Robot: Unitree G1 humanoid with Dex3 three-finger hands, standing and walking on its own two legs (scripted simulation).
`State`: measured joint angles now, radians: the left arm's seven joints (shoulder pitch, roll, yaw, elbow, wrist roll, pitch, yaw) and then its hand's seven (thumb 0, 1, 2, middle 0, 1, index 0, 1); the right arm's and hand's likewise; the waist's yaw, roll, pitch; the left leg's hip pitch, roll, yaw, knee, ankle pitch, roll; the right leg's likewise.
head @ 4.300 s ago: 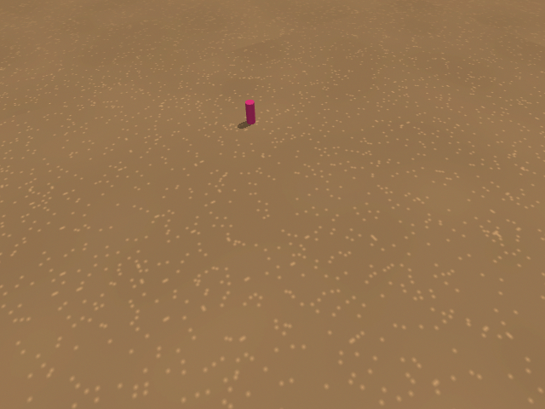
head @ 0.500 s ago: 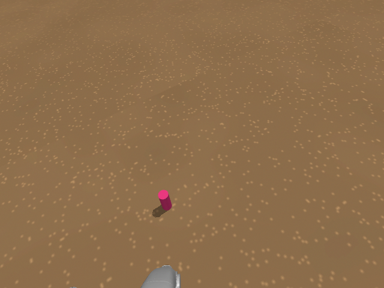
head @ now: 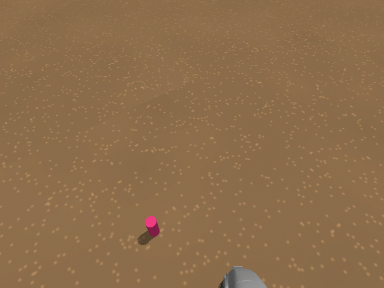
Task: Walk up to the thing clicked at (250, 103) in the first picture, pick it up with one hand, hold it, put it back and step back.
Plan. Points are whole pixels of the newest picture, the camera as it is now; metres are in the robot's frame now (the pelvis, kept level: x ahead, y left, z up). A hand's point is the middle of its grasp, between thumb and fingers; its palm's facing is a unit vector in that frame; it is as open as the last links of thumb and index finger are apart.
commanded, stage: walk up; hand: left
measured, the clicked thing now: (152, 226) +0.47 +0.20 -0.69
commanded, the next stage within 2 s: stand in 1.72 s
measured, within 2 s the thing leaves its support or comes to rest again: neither
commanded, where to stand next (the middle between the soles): +0.13 -0.01 m, yaw +0 degrees
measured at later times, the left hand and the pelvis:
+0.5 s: hand out of the picture +0.12 +0.27 -0.15, palm faces +0.00 -0.94 -0.34, open 7.3 cm; pelvis +0.06 +0.00 +0.00, yaw +0 degrees
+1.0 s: hand (88, 271) +0.18 +0.25 -0.13, palm faces +0.00 -0.94 -0.34, open 7.3 cm; pelvis +0.09 +0.00 +0.02, yaw +0 degrees
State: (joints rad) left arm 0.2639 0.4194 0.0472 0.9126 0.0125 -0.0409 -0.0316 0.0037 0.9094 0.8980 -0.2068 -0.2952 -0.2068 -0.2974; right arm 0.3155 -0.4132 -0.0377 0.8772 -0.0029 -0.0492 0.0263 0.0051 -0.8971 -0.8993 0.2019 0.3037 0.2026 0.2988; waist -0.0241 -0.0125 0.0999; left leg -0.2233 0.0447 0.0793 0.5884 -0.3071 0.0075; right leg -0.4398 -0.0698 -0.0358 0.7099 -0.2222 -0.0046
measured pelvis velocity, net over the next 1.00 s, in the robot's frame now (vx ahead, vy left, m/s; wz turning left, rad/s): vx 0.09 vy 0.00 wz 0.00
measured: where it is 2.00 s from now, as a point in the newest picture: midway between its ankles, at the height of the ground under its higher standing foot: outside the picture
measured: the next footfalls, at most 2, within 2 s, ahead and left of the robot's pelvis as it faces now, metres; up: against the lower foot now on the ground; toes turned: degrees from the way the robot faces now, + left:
right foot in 0.04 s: +0.14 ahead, -0.13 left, +0.00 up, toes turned -1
left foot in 0.30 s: +0.12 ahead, +0.13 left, +0.00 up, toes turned +3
